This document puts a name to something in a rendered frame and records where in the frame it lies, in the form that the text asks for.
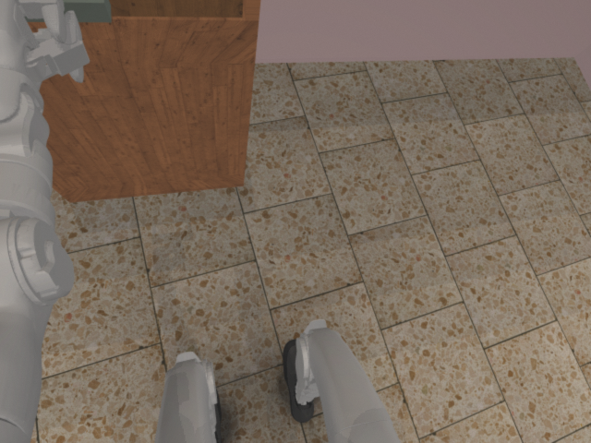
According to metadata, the left robot upper arm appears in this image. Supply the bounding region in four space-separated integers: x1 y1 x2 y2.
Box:
0 216 74 443

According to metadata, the robot thigh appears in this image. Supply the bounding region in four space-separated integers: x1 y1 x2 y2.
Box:
295 328 401 443
154 358 217 443

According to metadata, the robot right thigh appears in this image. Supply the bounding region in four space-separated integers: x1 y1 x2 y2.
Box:
295 328 401 443

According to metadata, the handle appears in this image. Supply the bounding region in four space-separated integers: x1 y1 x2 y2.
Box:
15 0 112 22

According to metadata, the left robot forearm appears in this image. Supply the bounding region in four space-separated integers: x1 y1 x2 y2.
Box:
0 67 55 230

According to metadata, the left robot hand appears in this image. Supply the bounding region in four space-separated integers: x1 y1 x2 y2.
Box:
0 0 90 90

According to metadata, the robot left thigh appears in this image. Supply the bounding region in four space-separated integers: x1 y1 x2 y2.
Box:
154 358 217 443

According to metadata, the cabinet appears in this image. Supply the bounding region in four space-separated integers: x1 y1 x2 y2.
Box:
28 0 260 203

